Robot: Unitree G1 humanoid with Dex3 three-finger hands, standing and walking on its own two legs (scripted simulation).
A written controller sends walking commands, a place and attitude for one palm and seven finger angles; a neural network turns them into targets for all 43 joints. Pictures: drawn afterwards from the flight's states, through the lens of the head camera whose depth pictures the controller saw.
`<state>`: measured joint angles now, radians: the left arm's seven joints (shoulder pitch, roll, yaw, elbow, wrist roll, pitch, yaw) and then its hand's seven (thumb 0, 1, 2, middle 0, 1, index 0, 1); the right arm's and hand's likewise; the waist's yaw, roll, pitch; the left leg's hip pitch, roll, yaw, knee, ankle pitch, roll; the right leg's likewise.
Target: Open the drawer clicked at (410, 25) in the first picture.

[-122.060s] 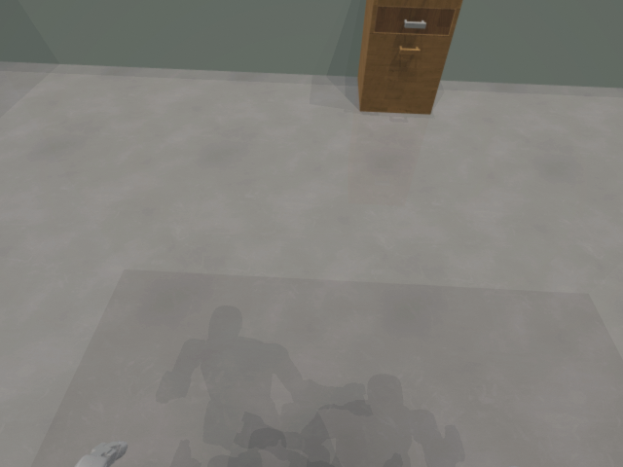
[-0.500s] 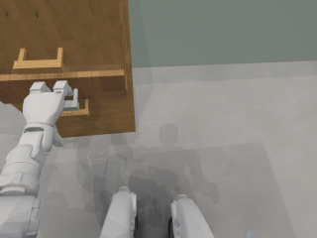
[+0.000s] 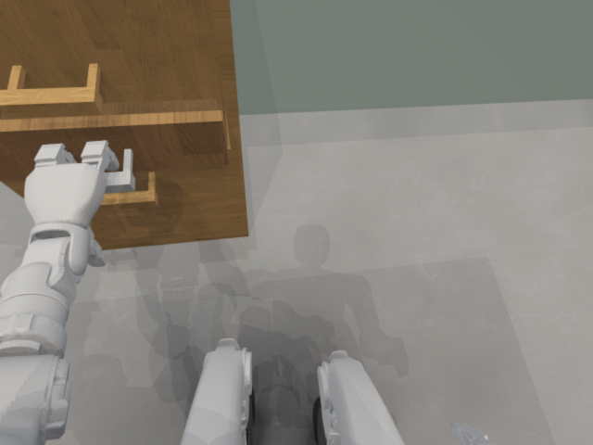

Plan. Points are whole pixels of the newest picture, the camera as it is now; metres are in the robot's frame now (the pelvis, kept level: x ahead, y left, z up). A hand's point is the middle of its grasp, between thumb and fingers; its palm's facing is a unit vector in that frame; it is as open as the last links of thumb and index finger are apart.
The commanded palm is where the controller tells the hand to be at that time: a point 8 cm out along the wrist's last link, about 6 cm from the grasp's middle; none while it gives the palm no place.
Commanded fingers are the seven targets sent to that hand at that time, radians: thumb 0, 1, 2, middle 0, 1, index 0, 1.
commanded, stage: lower the fingers behind the handle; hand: left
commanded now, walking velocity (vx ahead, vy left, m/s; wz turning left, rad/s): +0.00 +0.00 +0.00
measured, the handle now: (97, 170) +0.49 +0.31 -0.07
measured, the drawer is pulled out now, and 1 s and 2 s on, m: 0.04 0.04 0.04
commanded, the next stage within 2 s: lift the fingers back up to retry in 0.80 s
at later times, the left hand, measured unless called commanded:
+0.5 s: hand (93, 205) +0.43 +0.31 -0.07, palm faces +0.00 +0.01 -1.00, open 13.8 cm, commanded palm +0.42 +0.28 -0.04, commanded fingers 0.00 -0.50 0.30 -0.30 -1.20 -0.30 -1.20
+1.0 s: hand (93, 205) +0.44 +0.31 -0.07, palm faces +0.00 +0.00 -1.00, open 13.8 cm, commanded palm +0.42 +0.28 -0.02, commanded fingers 0.00 -0.50 0.30 -0.30 -1.20 -0.30 -1.20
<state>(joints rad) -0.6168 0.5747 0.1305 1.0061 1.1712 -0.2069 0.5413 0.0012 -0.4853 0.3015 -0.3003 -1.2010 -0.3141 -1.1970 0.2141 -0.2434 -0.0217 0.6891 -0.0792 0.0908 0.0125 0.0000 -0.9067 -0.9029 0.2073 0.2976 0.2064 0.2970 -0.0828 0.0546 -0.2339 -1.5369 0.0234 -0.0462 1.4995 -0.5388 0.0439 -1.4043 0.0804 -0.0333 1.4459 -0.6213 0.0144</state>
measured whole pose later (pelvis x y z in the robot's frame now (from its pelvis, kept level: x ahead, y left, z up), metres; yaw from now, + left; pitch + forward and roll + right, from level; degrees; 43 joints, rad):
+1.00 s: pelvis -0.01 -0.01 -0.03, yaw +0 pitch +34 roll -5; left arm -0.65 0.60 0.12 0.91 1.11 -0.16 0.49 0.00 -0.48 0.30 -0.25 -1.31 -0.31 -1.20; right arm 0.19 -0.25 -0.01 0.67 -0.05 0.09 0.00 0.00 -0.91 -0.90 0.21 0.30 0.20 0.30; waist -0.05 0.06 -0.22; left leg -1.66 0.02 -0.05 1.61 -0.56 0.03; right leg -1.54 0.08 -0.04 1.59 -0.66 0.00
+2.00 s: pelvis +0.01 +0.00 +0.04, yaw +1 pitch +29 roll -5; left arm -0.56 0.52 0.10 0.93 1.14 -0.17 0.56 0.00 -0.48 0.30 -0.32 -1.20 -0.32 -1.20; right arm 0.22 -0.24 -0.05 0.71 -0.06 0.12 0.01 0.00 -0.91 -0.90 0.21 0.30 0.20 0.30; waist -0.05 0.06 -0.20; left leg -1.36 0.01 -0.04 1.34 -0.49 0.04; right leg -1.24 0.07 -0.02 1.29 -0.57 0.02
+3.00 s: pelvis +0.02 +0.00 +0.04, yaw +1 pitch +30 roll -5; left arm -0.57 0.54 0.10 0.97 1.13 -0.16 0.52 0.00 -0.48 0.30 -0.32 -1.20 -0.31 -1.20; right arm 0.23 -0.24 -0.04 0.69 -0.06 0.11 0.00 0.00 -0.91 -0.90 0.21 0.30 0.21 0.30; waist -0.06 0.06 -0.21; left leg -1.34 0.02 -0.03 1.33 -0.50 0.04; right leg -1.22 0.07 -0.01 1.27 -0.58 0.01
